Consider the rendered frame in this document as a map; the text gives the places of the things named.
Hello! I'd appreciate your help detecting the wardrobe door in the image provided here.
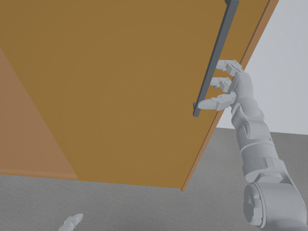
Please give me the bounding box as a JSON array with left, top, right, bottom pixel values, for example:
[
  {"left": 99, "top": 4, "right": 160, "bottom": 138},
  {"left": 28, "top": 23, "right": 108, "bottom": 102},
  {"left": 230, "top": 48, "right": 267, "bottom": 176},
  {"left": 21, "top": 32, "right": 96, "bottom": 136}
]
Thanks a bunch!
[
  {"left": 0, "top": 48, "right": 75, "bottom": 174},
  {"left": 0, "top": 0, "right": 268, "bottom": 189}
]

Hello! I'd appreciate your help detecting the robot right hand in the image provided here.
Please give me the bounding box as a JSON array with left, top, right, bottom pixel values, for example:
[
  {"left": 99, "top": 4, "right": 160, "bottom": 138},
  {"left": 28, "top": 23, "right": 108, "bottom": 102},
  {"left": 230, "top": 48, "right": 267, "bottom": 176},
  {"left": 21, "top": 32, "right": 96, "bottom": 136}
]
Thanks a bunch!
[{"left": 198, "top": 60, "right": 253, "bottom": 111}]

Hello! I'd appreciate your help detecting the right robot upper arm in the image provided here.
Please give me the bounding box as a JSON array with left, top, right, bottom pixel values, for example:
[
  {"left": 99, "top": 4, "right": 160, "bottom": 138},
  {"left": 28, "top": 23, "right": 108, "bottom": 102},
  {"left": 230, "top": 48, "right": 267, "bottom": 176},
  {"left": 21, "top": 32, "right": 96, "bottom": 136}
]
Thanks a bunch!
[{"left": 243, "top": 182, "right": 308, "bottom": 231}]

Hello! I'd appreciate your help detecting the handle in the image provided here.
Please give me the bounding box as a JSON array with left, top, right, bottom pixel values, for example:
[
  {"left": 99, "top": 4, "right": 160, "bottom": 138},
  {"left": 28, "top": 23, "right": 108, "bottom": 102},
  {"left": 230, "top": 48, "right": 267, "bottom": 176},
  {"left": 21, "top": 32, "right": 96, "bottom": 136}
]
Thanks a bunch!
[{"left": 193, "top": 0, "right": 239, "bottom": 117}]

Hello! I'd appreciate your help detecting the robot left hand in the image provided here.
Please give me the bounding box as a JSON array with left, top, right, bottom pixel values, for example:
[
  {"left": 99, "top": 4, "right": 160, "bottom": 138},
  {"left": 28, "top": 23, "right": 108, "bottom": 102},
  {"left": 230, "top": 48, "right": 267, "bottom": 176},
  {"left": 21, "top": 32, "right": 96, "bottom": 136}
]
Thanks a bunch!
[{"left": 57, "top": 213, "right": 83, "bottom": 231}]

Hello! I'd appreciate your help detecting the robot right forearm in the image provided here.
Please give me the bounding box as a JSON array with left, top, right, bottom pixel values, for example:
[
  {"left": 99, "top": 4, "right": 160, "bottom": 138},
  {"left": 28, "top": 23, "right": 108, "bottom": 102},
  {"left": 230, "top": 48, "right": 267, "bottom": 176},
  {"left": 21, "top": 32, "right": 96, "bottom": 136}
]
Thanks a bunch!
[{"left": 231, "top": 97, "right": 307, "bottom": 221}]

